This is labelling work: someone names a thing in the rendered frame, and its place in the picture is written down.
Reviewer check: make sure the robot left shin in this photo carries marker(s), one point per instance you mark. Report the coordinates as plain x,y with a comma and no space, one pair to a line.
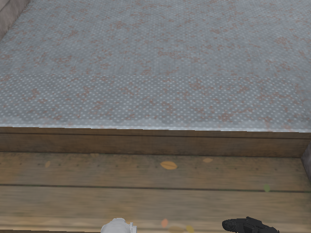
115,219

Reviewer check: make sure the robot right hand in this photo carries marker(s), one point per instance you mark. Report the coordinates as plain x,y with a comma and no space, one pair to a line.
247,225

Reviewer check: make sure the left robot thigh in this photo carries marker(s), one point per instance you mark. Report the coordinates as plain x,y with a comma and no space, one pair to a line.
119,226

